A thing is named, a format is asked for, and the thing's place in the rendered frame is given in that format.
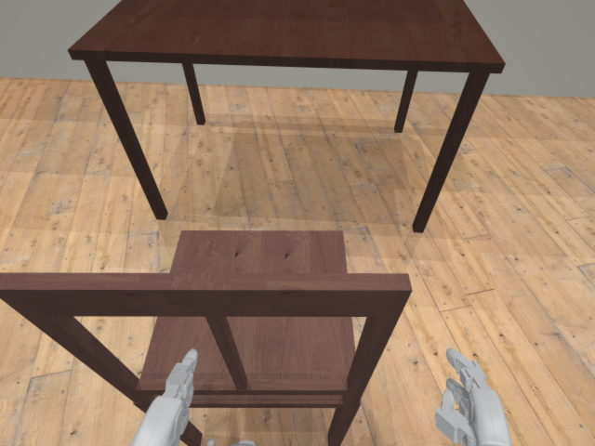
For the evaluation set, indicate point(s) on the robot left hand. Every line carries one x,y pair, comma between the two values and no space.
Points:
168,415

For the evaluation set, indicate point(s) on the table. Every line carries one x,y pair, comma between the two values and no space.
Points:
397,35

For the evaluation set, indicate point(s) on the chair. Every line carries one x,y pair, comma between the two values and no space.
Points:
269,313

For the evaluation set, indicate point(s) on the robot right hand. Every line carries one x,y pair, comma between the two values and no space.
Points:
481,419

